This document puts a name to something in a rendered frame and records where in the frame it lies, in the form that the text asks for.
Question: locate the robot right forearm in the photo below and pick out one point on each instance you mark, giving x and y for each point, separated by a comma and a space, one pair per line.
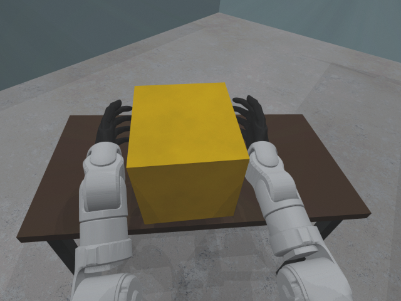
292, 234

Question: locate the left robot hand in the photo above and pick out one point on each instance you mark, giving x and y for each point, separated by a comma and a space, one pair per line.
107, 131

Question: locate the robot right upper arm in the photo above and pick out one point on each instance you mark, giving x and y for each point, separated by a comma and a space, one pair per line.
317, 279

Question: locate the table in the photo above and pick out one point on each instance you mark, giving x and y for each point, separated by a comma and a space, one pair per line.
325, 191

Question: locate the right robot hand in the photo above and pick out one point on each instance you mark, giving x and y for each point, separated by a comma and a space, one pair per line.
255, 125

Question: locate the carton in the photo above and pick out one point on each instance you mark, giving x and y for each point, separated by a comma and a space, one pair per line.
186, 155

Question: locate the robot left forearm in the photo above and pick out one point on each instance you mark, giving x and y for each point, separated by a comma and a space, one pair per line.
104, 242

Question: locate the robot left upper arm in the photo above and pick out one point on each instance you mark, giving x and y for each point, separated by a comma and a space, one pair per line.
116, 287

